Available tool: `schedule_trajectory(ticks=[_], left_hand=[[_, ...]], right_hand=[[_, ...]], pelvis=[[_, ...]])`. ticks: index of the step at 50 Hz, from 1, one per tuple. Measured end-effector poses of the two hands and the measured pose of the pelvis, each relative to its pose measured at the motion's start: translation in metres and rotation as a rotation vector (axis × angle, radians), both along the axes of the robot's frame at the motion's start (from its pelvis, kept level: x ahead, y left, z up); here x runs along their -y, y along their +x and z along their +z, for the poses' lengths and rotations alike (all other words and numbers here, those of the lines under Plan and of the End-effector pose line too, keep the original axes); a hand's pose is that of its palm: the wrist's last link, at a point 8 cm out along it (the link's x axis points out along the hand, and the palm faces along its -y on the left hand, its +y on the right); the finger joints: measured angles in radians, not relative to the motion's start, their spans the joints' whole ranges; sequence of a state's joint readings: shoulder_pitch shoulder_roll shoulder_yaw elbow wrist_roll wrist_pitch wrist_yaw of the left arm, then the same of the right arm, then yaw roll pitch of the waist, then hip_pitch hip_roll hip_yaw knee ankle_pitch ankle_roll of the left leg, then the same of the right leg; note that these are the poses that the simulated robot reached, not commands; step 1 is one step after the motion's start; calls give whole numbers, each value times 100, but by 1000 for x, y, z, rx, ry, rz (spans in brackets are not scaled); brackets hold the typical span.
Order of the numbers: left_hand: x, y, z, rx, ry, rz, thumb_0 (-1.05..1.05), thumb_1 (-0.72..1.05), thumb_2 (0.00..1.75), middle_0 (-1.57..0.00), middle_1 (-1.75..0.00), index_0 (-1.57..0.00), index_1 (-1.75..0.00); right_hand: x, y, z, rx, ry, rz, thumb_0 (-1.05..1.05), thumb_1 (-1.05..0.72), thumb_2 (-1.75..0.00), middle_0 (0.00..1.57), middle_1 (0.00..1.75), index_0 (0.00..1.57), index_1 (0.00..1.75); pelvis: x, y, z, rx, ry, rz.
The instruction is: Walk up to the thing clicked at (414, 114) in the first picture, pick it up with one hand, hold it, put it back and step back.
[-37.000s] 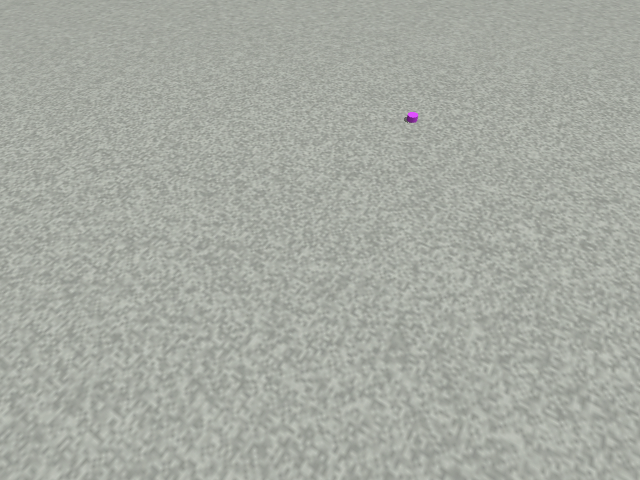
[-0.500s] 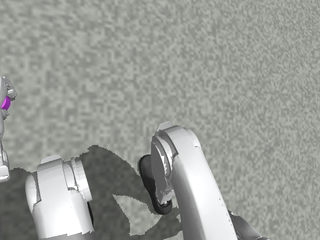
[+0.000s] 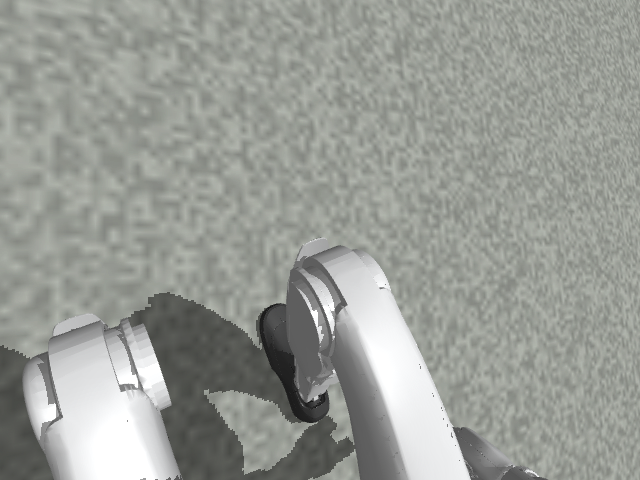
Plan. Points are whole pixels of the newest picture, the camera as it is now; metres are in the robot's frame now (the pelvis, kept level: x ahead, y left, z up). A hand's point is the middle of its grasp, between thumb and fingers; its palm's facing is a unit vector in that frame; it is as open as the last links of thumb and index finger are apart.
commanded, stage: rest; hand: left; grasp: from above
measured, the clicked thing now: out of the picture +0.46 +0.30 -0.29
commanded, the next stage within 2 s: open in 0.20 s
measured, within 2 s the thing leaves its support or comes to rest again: neither
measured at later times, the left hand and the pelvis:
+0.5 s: hand out of the picture +0.44 +0.29 -0.26, palm faces -0.46 -0.13 -0.88, open 7.1 cm; pelvis -0.01 +0.00 +0.00, yaw -1 degrees
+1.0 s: hand out of the picture +0.45 +0.28 -0.26, palm faces -0.44 -0.14 -0.89, open 13.0 cm; pelvis -0.01 +0.00 +0.01, yaw -2 degrees
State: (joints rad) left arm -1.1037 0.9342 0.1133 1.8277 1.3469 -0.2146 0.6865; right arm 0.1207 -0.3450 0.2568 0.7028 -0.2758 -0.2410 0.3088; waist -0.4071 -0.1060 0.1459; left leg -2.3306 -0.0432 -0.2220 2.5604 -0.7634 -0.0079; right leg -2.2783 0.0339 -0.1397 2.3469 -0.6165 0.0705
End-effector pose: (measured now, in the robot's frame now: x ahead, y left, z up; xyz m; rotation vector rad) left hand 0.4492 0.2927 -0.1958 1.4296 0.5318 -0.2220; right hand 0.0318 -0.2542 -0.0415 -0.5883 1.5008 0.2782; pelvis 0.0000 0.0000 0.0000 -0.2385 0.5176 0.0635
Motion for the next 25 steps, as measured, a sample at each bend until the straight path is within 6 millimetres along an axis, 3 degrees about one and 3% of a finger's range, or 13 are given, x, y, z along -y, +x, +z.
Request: schedule_trajectory(ticks=[18,25], left_hand=[[1,1,-1,-6,5,5,0,39,22,-66,-50,-105,-51],[2,0,-4,-3,13,-15,-1,33,33,-62,-59,-89,-58]], right_hand=[[-3,-4,4,16,23,33,0,-92,-91,20,30,20,30],[-4,-2,9,21,16,44,0,-91,-90,20,30,20,30]], pelvis=[[0,-5,0,26,-7,-10],[0,-6,3,31,-12,-11]])
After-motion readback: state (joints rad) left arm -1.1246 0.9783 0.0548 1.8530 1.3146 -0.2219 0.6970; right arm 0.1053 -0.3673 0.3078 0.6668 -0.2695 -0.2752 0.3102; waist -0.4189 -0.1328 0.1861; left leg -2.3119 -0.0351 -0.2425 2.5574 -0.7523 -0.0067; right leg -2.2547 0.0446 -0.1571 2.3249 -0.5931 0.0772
